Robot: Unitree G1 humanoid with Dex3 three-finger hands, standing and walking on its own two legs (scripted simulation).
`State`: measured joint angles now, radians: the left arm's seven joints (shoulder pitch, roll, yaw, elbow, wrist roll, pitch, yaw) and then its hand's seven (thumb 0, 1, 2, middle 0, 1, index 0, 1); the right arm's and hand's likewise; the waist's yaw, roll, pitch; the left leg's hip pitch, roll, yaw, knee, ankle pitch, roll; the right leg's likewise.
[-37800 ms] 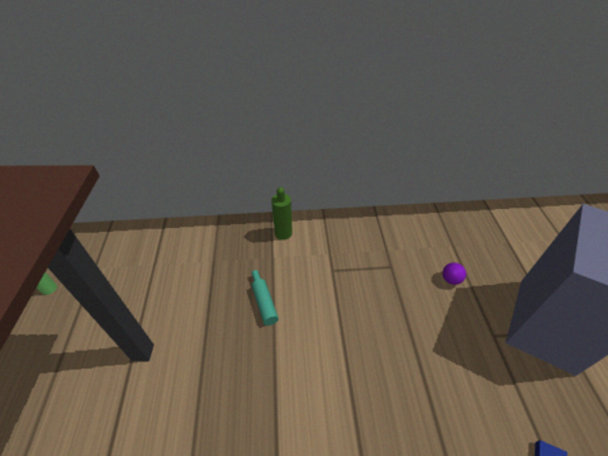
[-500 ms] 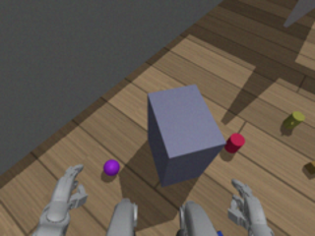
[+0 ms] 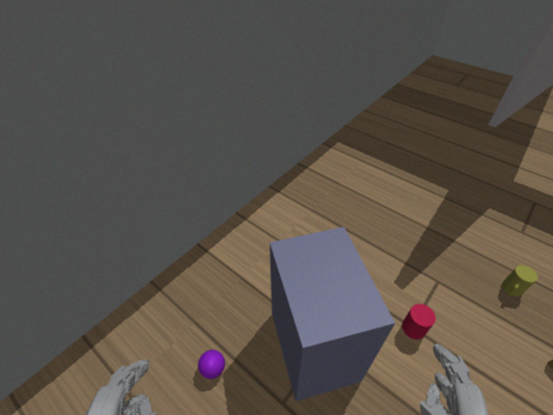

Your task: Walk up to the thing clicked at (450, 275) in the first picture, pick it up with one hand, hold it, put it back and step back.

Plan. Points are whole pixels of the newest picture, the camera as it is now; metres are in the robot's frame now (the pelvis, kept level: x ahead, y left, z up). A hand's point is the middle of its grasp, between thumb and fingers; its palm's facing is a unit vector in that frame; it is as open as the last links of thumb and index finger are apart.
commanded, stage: home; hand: left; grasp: from above
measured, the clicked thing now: (211, 364) +0.44 +0.23 -0.67
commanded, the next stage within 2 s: stand in 1.88 s
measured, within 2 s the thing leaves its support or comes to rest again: neither
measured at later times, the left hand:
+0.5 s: hand out of the picture +0.16 +0.18 -0.04, palm faces +0.05 -0.98 -0.22, open 7.4 cm
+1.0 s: hand out of the picture +0.16 +0.18 -0.05, palm faces +0.05 -0.98 -0.21, open 7.4 cm
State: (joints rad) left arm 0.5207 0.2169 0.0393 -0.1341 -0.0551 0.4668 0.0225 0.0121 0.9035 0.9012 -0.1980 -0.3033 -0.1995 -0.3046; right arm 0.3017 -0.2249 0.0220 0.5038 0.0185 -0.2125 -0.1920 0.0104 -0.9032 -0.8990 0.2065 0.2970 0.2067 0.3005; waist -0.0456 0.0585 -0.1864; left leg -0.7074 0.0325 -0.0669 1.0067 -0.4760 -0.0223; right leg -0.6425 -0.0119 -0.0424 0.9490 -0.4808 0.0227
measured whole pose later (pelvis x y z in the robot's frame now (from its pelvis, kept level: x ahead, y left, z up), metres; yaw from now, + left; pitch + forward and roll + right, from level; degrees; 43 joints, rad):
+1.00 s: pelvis +0.00 +0.00 +0.00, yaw +0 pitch +10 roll -2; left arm 0.50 0.22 0.03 -0.13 -0.05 0.46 0.01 0.01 0.90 0.90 -0.20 -0.30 -0.20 -0.30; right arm 0.29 -0.22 0.03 0.54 0.01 -0.25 -0.19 0.01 -0.90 -0.90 0.21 0.30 0.21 0.30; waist -0.03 0.05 -0.16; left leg -0.70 0.03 -0.07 1.01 -0.48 -0.03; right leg -0.64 -0.01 -0.04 0.96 -0.49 0.02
